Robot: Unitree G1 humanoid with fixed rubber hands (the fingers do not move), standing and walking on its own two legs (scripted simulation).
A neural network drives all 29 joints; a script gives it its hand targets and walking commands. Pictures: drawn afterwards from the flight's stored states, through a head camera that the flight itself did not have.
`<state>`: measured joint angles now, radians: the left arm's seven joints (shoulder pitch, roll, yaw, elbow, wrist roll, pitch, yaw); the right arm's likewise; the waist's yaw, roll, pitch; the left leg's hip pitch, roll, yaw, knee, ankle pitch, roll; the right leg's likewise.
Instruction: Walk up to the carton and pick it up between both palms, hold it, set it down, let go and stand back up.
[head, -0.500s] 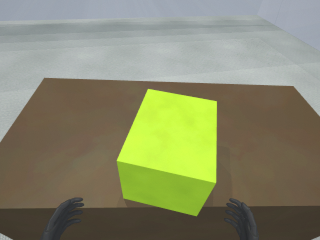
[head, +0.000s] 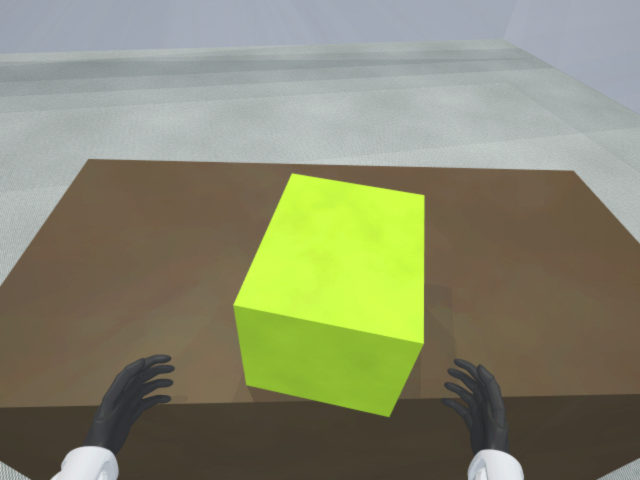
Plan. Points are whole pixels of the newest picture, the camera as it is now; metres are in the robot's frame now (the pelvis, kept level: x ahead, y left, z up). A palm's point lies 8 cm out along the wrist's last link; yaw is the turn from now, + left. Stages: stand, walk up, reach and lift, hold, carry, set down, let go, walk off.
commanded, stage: reach and lift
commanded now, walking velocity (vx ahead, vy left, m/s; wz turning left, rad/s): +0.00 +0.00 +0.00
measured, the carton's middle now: (337, 287) +0.42 -0.02 -0.03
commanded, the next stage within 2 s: none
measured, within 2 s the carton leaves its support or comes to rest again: neither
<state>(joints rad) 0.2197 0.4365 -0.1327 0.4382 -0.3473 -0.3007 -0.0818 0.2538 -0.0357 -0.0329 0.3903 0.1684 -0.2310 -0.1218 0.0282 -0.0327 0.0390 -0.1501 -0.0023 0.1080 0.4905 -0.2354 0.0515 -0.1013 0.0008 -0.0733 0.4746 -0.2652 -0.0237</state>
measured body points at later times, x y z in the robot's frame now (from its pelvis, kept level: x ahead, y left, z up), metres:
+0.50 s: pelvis +0.03 +0.00 +0.01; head +0.03 +0.00 +0.46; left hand +0.29 +0.23 +0.03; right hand +0.26 -0.21 +0.02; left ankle +0.03 +0.08 -0.74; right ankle +0.00 -0.11 -0.74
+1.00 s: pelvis +0.03 -0.01 +0.01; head +0.04 +0.00 +0.46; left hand +0.37 +0.22 +0.08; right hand +0.31 -0.23 +0.06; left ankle +0.03 +0.08 -0.74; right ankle +0.00 -0.11 -0.74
